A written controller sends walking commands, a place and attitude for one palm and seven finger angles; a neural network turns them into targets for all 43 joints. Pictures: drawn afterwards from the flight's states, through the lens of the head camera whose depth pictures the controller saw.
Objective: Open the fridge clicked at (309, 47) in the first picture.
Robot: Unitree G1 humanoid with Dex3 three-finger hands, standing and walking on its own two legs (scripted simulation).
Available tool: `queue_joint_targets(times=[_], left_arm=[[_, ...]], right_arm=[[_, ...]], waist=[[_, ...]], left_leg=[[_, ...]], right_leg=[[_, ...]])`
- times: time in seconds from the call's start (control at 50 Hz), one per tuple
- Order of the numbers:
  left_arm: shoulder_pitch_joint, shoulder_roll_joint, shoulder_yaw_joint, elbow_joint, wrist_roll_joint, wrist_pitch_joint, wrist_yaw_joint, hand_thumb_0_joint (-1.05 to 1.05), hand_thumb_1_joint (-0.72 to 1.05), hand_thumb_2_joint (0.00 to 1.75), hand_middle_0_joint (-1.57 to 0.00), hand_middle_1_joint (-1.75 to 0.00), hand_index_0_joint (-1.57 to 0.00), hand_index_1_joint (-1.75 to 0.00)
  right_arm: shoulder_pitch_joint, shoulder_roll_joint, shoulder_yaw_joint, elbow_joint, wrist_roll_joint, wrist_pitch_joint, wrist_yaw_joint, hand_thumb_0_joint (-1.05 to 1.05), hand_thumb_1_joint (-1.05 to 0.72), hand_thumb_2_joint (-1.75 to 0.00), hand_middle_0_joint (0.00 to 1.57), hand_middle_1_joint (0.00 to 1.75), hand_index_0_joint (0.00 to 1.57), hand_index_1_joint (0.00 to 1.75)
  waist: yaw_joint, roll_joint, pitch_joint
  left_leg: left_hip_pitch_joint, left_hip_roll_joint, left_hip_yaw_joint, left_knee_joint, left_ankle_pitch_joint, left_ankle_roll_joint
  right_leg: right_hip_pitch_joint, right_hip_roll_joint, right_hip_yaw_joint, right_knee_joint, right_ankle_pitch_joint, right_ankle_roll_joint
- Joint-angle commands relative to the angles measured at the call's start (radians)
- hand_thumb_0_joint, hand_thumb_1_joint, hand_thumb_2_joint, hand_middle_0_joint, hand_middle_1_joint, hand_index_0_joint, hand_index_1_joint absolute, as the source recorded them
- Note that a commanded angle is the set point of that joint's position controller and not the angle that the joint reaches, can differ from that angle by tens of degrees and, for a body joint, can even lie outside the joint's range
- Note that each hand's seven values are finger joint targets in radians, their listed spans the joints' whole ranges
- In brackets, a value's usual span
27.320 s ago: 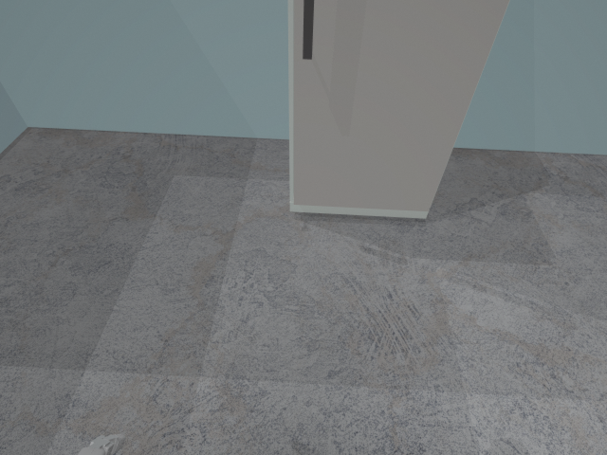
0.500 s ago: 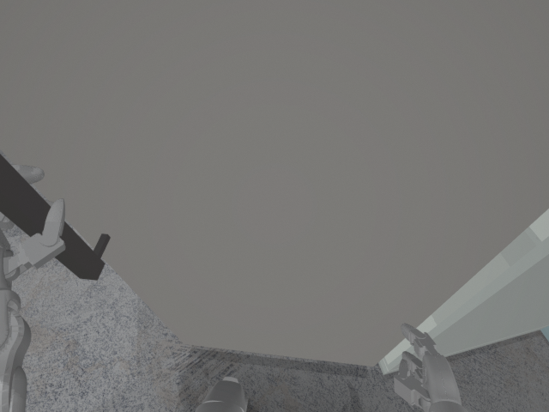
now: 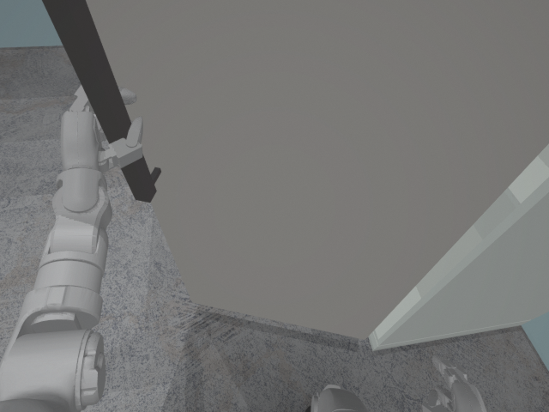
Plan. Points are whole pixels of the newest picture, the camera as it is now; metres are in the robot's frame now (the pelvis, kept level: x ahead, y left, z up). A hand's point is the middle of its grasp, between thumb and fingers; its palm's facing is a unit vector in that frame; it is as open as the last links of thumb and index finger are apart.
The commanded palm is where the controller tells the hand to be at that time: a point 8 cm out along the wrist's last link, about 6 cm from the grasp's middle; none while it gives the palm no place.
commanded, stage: stop walking and hold the door back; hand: left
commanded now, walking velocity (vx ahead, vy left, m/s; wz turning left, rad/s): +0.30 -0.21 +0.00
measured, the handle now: (100, 52) +0.47 +0.24 +0.25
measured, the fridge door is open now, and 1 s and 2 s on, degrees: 69 68 67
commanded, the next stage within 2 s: loosen the grip on the handle in 0.52 s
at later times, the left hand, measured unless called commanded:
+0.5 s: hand (135, 131) +0.45 +0.22 +0.15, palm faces +0.33 -0.92 -0.22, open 6.3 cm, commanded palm +0.41 +0.28 +0.14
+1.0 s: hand (133, 142) +0.45 +0.23 +0.13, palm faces +0.30 -0.94 -0.17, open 12.2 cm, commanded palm +0.41 +0.28 +0.13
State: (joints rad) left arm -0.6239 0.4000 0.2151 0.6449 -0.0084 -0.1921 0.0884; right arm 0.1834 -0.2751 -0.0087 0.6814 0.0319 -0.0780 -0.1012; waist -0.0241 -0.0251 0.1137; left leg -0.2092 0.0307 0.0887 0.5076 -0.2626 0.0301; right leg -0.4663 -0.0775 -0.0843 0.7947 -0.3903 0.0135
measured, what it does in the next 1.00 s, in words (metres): steps on the spot: right foot, then left foot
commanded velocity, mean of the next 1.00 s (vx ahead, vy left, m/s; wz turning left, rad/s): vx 0.03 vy -0.03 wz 0.00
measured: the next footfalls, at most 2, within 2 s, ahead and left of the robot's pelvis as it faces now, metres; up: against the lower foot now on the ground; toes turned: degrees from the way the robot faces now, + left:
right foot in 0.34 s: +0.06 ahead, -0.14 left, +0.00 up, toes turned -7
left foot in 0.60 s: +0.08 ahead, +0.10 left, +0.00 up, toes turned +3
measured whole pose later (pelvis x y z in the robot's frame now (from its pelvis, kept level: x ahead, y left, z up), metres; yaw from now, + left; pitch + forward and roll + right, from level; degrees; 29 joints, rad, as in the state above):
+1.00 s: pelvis -0.01 +0.00 -0.01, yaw -3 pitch +5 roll +0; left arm -0.72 0.46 0.34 0.90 0.03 -0.24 0.06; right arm 0.34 -0.24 0.03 0.73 0.02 -0.11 -0.05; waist -0.06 -0.03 -0.02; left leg -0.47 0.03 0.11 0.63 -0.24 0.03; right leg -0.45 -0.06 -0.06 0.62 -0.25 0.01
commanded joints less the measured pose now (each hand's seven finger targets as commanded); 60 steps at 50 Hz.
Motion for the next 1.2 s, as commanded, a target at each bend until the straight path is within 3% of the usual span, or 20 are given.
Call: queue_joint_targets(times=[0.0,0.1,0.2,0.28,0.3,0.34,0.36,0.52,0.58,0.6,0.62,0.64,0.66,0.68,0.7,0.78,0.84,0.98,1.0,1.18], left_arm=[[-0.626,0.275,0.046,-0.195,0.013,-0.071,0.02,0.0,0.9,0.9,-0.45,-1.4,-0.45,-1.4],[-0.641,0.215,-0.008,-0.177,-0.007,-0.03,-0.029,0.0,0.9,0.9,-0.45,-1.4,-0.45,-1.4],[-0.604,0.278,0.033,-0.211,-0.008,-0.025,-0.031,0.0,0.9,0.9,-0.45,-1.4,-0.45,-1.4],[-0.469,0.365,0.12,-0.237,-0.013,-0.03,-0.025,0.0,0.9,0.9,-0.45,-1.4,-0.45,-1.4],[-0.469,0.37,0.121,-0.244,-0.01,-0.029,-0.022,0.0,0.9,0.9,-0.45,-1.4,-0.45,-1.4],[-0.448,0.476,0.21,-0.165,0.001,-0.021,-0.004,0.0,0.9,0.9,-0.45,-1.4,-0.45,-1.4],[-0.395,0.469,0.23,-0.079,-0.005,0.006,0.0,0.0,0.9,0.9,-0.45,-1.4,-0.45,-1.4],[-0.487,0.453,0.233,-0.056,-0.004,-0.023,0.008,0.0,0.9,0.9,-0.45,-1.4,-0.45,-1.4],[-0.526,0.375,0.159,-0.112,-0.011,-0.036,-0.003,0.0,0.9,0.9,-0.45,-1.4,-0.45,-1.4],[-0.982,0.779,0.432,0.051,0.108,-0.037,-0.04,0.0,0.9,0.9,-0.45,-1.4,-0.45,-1.4],[-0.778,0.329,0.153,0.341,0.089,0.044,-0.093,0.0,0.78,0.84,-0.45,-1.4,-0.45,-1.4],[-0.689,0.396,0.278,0.181,0.044,0.037,-0.099,0.0,0.66,0.78,-0.45,-1.4,-0.45,-1.4],[-0.657,0.301,0.184,0.196,0.059,0.039,-0.118,0.0,0.54,0.73,-0.45,-1.4,-0.45,-1.4],[-0.632,0.417,0.3,0.184,0.038,0.011,-0.094,0.0,0.42,0.67,-0.45,-1.4,-0.45,-1.4],[-0.602,0.364,0.223,0.144,0.061,-0.008,-0.08,0.0,0.3,0.61,-0.45,-1.4,-0.45,-1.4],[-0.512,0.315,0.165,0.09,0.113,-0.105,-0.008,0.0,-0.19,0.37,-0.45,-1.4,-0.45,-1.4],[-0.508,0.281,0.162,0.054,0.045,-0.138,-0.017,0.0,-0.55,0.2,-0.42,-1.37,-0.42,-1.37],[-0.649,0.309,0.131,-0.048,0.041,-0.111,-0.002,0.0,-0.55,0.2,-0.33,-1.25,-0.33,-1.25],[-0.53,0.451,0.265,0.056,0.055,-0.111,0.01,0.0,-0.55,0.2,-0.32,-1.23,-0.32,-1.23],[-0.373,0.355,0.223,-0.121,-0.005,-0.15,-0.036,0.0,-0.55,0.2,-0.25,-1.15,-0.25,-1.15]], right_arm=[[0.018,-0.134,-0.031,-0.082,0.016,-0.045,-0.013,0.0,-0.9,-0.9,0.2,0.3,0.2,0.3],[0.071,-0.119,-0.021,-0.064,0.016,-0.022,-0.011,0.0,-0.9,-0.9,0.2,0.3,0.2,0.3],[0.072,-0.109,-0.012,-0.069,0.008,-0.021,-0.013,0.0,-0.9,-0.9,0.2,0.3,0.2,0.3],[0.036,-0.122,-0.008,-0.092,0.016,-0.012,-0.002,0.0,-0.9,-0.9,0.2,0.3,0.2,0.3],[0.033,-0.119,-0.012,-0.091,0.019,-0.011,0.006,0.0,-0.9,-0.9,0.2,0.3,0.2,0.3],[0.032,-0.106,-0.023,-0.098,0.016,-0.006,-0.001,0.0,-0.9,-0.9,0.2,0.3,0.2,0.3],[0.048,-0.121,-0.035,-0.088,0.023,-0.014,-0.002,0.0,-0.9,-0.9,0.2,0.3,0.2,0.3],[0.03,-0.125,-0.004,-0.067,0.0,-0.022,-0.029,0.0,-0.9,-0.9,0.2,0.3,0.2,0.3],[0.032,-0.163,-0.025,-0.081,0.006,-0.023,-0.025,0.0,-0.9,-0.9,0.2,0.3,0.2,0.3],[0.084,-0.177,-0.113,-0.076,-0.004,-0.065,0.016,0.0,-0.9,-0.9,0.2,0.3,0.2,0.3],[0.093,-0.155,-0.054,-0.083,-0.028,-0.108,0.02,0.0,-0.9,-0.9,0.2,0.3,0.2,0.3],[0.121,-0.179,-0.068,-0.04,-0.009,-0.096,0.026,0.0,-0.9,-0.9,0.2,0.3,0.2,0.3],[0.128,-0.163,-0.063,-0.034,-0.019,-0.093,0.033,0.0,-0.9,-0.9,0.2,0.3,0.2,0.3],[0.135,-0.176,-0.066,-0.021,-0.028,-0.082,0.036,0.0,-0.9,-0.9,0.2,0.3,0.2,0.3],[0.092,-0.153,-0.059,-0.048,-0.039,-0.084,0.045,0.0,-0.9,-0.9,0.2,0.3,0.2,0.3],[0.084,-0.146,-0.045,-0.115,-0.038,-0.075,0.064,0.0,-0.9,-0.9,0.2,0.3,0.2,0.3],[0.08,-0.159,-0.047,-0.118,-0.026,-0.079,0.054,0.0,-0.9,-0.9,0.2,0.3,0.2,0.3],[0.108,-0.161,-0.036,-0.073,-0.021,-0.1,0.021,0.0,-0.9,-0.9,0.2,0.3,0.2,0.3],[0.138,-0.173,-0.043,-0.05,-0.03,-0.092,0.014,0.0,-0.9,-0.9,0.2,0.3,0.2,0.3],[0.153,-0.155,-0.049,-0.056,-0.034,-0.076,0.021,0.0,-0.9,-0.9,0.2,0.3,0.2,0.3]], waist=[[0.01,0.199,-0.293],[0.003,0.181,-0.373],[0.002,0.282,-0.399],[0.024,0.257,-0.439],[0.023,0.184,-0.468],[0.033,-0.123,-0.451],[0.03,-0.13,-0.426],[0.027,-0.095,-0.386],[0.024,0.101,-0.392],[0.044,0.014,-0.408],[-0.088,-0.102,-0.552],[-0.031,0.02,-0.585],[-0.013,0.228,-0.552],[0.011,0.277,-0.513],[0.003,0.296,-0.425],[-0.016,0.051,-0.352],[-0.015,-0.001,-0.423],[-0.039,0.142,-0.449],[-0.013,0.07,-0.431],[-0.001,0.135,-0.542]], left_leg=[[0.22,0.328,-0.447,-0.256,-0.1,0.187],[0.345,0.282,-0.271,-0.15,0.354,0.156],[0.288,0.259,-0.215,-0.096,0.467,0.132],[0.091,0.183,-0.09,0.069,0.41,0.036],[-0.032,0.155,-0.05,0.177,0.333,0.011],[-0.383,0.003,-0.043,0.52,-0.283,-0.047],[-0.401,0.016,-0.121,0.59,-0.312,-0.047],[-0.062,-0.001,-0.008,0.093,0.038,-0.057],[0.117,0.127,-0.136,-0.105,0.327,-0.02],[0.093,0.106,-0.05,-0.048,0.414,0.009],[0.037,-0.022,-0.047,-0.026,0.406,0.005],[0.078,0.001,-0.075,0.026,0.41,-0.025],[0.107,0.006,-0.082,0.032,0.479,-0.061],[0.131,0.015,-0.094,0.02,0.391,-0.067],[0.067,0.009,-0.094,0.008,0.286,-0.061],[-0.076,0.017,-0.106,-0.028,0.013,-0.015],[-0.055,0.016,-0.114,-0.035,-0.099,-0.01],[-0.04,0.007,-0.124,-0.031,-0.16,-0.009],[-0.087,0.008,-0.122,-0.022,-0.143,-0.007],[-0.001,0.008,-0.082,0.069,0.253,-0.01]], right_leg=[[-0.244,0.005,0.102,0.298,0.03,0.003],[-0.199,0.035,0.035,0.18,0.06,0.02],[-0.007,0.071,-0.01,-0.07,0.046,0.014],[0.385,0.088,-0.027,-0.409,0.215,-0.004],[0.527,0.014,0.053,-0.401,0.29,-0.038],[0.678,-0.295,0.395,-0.39,0.655,-0.208],[0.646,-0.315,0.368,-0.392,0.672,-0.219],[0.386,-0.136,0.115,-0.361,0.505,-0.109],[0.265,-0.037,0.068,-0.264,0.329,-0.024],[0.274,0.009,0.121,-0.256,0.298,-0.042],[0.173,0.085,0.008,-0.216,0.461,-0.061],[0.135,0.057,0.002,-0.23,0.45,-0.047],[0.1,0.034,0.011,-0.241,0.406,-0.046],[0.075,0.049,0.021,-0.267,0.32,-0.042],[0.055,0.05,0.022,-0.271,0.272,-0.048],[0.029,0.068,0.016,-0.269,0.128,-0.049],[0.02,0.073,0.032,-0.266,0.065,-0.042],[-0.009,0.071,0.043,-0.268,0.05,-0.036],[0.013,0.074,0.042,-0.267,0.046,-0.037],[0.087,0.087,0.035,-0.235,0.28,-0.037]])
